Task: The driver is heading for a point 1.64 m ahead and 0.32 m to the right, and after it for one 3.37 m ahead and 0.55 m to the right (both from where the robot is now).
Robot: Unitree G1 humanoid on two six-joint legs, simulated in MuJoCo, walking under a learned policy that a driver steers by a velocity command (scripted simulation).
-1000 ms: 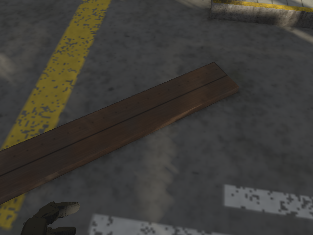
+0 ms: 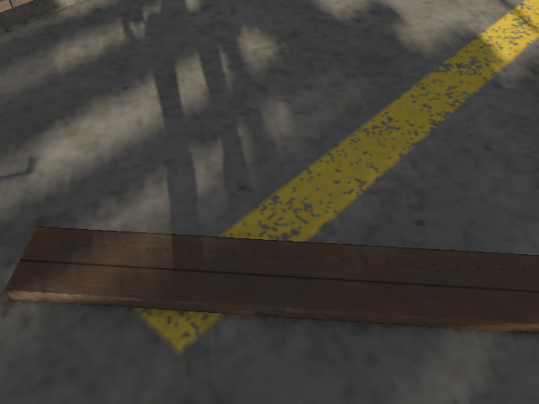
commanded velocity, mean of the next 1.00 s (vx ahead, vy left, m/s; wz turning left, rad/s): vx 0.44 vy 0.00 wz -0.31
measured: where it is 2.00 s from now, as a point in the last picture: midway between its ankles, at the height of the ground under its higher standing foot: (366, 269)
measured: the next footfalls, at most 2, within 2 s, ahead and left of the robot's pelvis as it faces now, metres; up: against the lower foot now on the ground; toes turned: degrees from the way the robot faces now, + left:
left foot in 0.36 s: +0.25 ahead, +0.12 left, +0.00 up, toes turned -14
right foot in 0.84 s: +0.44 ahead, -0.24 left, +0.00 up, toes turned -26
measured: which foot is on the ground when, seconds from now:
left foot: down 0.00-0.00, up 0.02-0.34, down 0.36-0.86, up 0.88-1.00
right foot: down 0.00-0.38, up 0.40-0.82, down 0.84-1.00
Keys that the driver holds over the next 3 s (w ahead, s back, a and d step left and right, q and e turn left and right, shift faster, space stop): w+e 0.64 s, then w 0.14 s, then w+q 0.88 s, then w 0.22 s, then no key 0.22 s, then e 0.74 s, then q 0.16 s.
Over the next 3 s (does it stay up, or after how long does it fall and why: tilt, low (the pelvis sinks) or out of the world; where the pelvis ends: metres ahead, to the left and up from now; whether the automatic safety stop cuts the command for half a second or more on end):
stays up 1.11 -0.29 0.01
